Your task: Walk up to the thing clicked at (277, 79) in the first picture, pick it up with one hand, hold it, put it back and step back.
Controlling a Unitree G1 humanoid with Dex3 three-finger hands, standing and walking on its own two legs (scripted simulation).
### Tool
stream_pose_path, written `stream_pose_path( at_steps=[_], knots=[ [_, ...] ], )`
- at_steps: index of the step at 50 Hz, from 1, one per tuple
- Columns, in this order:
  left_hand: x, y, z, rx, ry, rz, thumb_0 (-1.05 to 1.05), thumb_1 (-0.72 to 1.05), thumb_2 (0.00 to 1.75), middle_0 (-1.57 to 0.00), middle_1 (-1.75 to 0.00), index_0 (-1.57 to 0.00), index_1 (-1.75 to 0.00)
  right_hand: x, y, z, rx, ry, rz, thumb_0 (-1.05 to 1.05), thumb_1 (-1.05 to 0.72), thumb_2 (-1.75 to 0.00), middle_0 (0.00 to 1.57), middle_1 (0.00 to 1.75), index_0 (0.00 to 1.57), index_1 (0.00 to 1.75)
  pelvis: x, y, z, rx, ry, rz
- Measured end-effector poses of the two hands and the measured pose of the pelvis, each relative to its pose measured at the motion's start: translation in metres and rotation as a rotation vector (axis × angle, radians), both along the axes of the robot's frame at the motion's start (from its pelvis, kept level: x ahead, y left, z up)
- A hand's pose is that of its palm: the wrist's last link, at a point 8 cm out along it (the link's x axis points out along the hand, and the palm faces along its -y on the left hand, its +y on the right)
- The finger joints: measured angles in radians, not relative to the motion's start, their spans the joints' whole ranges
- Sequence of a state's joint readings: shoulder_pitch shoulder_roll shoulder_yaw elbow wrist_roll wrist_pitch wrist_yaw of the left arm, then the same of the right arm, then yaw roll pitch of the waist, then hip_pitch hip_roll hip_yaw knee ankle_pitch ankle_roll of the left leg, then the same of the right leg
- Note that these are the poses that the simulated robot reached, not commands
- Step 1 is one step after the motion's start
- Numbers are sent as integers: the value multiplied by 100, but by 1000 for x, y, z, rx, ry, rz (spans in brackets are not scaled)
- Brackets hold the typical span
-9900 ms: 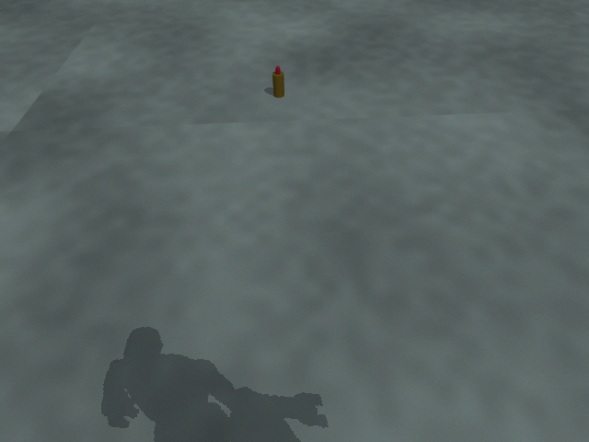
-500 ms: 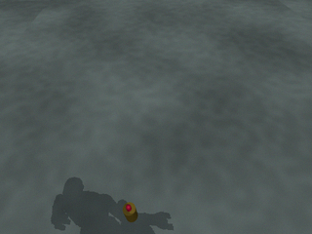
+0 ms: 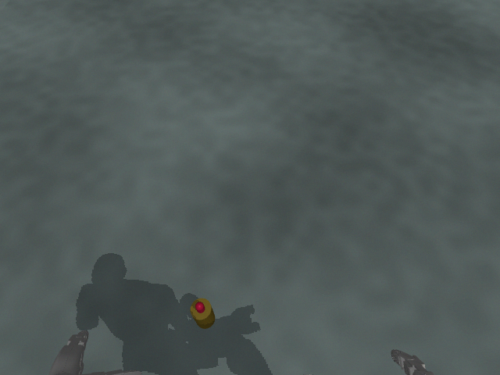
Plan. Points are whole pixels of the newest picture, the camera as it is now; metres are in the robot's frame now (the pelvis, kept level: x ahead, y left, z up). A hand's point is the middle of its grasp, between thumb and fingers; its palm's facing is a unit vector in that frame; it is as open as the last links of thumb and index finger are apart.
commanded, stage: go down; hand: left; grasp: from the side
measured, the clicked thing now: (202, 312) +0.38 +0.17 -0.66
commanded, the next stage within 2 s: none
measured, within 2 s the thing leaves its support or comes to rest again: neither
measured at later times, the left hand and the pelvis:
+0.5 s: hand out of the picture +0.15 +0.27 -0.17, palm faces +0.05 -0.95 -0.31, open 17.2 cm; pelvis +0.01 +0.01 -0.05, yaw +1 degrees
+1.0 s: hand (107, 353) +0.21 +0.31 -0.24, palm faces +0.07 -0.97 -0.22, open 17.2 cm; pelvis -0.04 +0.00 -0.15, yaw +0 degrees
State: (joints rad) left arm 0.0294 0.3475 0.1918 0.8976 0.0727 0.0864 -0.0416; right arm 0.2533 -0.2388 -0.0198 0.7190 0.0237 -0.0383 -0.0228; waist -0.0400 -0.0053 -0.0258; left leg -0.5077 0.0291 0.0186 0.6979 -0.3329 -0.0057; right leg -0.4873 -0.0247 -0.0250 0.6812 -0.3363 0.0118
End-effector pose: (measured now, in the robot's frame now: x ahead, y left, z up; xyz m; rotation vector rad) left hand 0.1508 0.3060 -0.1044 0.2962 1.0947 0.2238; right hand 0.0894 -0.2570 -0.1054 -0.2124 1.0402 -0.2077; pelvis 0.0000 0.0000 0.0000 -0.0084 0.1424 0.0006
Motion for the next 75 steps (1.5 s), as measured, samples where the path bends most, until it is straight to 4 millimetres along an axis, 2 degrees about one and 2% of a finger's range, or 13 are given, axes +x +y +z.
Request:
stream_pose_path(
  at_steps=[5, 10, 16, 22, 29, 40, 45, 49, 56, 61, 66, 75],
  knots=[
    [-8, 4, -13, -16, 3, 6, 0, -15, 18, -6, -11, -5, -10, 18, 2, -6, -20, -67, 22, 1, -86, -88, 20, 30, 20, 30, 0, 4, -14, -4, 40, 1],
    [-9, 2, -23, -33, -41, 0, 0, -34, 13, -7, -11, -5, -11, 39, 4, -13, -44, -127, 49, 1, -84, -88, 20, 30, 20, 30, 1, 6, -30, -10, 75, 5],
    [-10, 3, -26, -30, -55, 0, -1, -46, 11, -8, -12, -6, -12, 61, 12, -14, -56, -191, 72, 1, -83, -87, 20, 30, 20, 30, 4, 7, -40, -19, 99, 10],
    [-12, 9, -30, -25, -47, 5, -1, -50, 11, -8, -12, -7, -12, 75, 18, -16, -65, -247, 93, 1, -83, -87, 20, 30, 20, 30, 6, 7, -49, -28, 124, 17],
    [-12, 10, -36, -41, -72, -2, -1, -51, 11, -8, -12, -7, -12, 78, 21, -25, -68, -269, 106, 1, -83, -88, 20, 30, 20, 30, 4, 8, -62, -35, 156, 18],
    [-18, 18, -53, -48, -119, 1, -1, -45, 13, -7, -10, -5, -11, 64, 19, -47, -72, -258, 124, 1, -87, -89, 20, 30, 20, 30, -10, 6, -83, -40, 192, 20],
    [-2, 36, -83, -67, -214, 10, -1, -46, 12, -6, -10, -5, -10, 60, 13, -74, -92, -262, 162, 1, -89, -89, 20, 30, 20, 30, -23, 3, -111, -38, 251, 19],
    [27, 47, -110, -101, -350, -46, -1, -48, 11, -6, -10, -5, -10, 54, 3, -109, -123, -241, 181, 1, -90, -90, 20, 30, 20, 30, -33, 2, -145, -39, 307, 16],
    [75, 55, -139, -119, -516, -141, -1, -50, 12, -6, -12, -5, -12, 33, -6, -171, -127, -129, 170, 1, -89, -89, 20, 30, 20, 30, -45, 2, -192, -45, 373, 2],
    [81, 64, -158, -129, -523, -131, -1, -52, 14, -6, -13, -5, -13, 12, -4, -205, -94, -50, 158, 1, -89, -89, 20, 30, 20, 30, -51, 1, -212, -45, 406, -6],
    [84, 76, -170, -139, -597, -126, -1, -52, 14, -6, -12, -4, -13, -4, -5, -231, -88, 6, 177, 1, -89, -89, 20, 30, 20, 30, -59, -1, -232, -46, 422, -9],
    [115, 84, -194, -172, -716, -188, -1, -51, 12, -5, -11, -4, -10, -17, -14, -264, -134, 13, 191, 1, -89, -89, 20, 30, 20, 30, -73, 0, -272, -60, 435, -19]
  ],
)
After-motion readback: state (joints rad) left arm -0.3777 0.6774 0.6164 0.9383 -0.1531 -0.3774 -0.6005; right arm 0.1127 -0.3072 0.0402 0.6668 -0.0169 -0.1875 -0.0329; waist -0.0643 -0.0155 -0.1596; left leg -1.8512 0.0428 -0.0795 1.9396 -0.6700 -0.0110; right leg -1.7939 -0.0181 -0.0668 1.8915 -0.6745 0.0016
